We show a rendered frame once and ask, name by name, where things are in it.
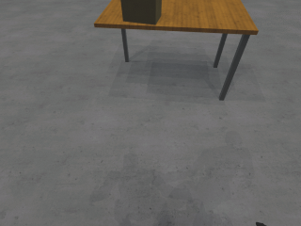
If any table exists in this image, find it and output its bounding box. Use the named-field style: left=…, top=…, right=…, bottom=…
left=94, top=0, right=259, bottom=101

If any carton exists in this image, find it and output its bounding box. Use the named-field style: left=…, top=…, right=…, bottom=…
left=120, top=0, right=162, bottom=25

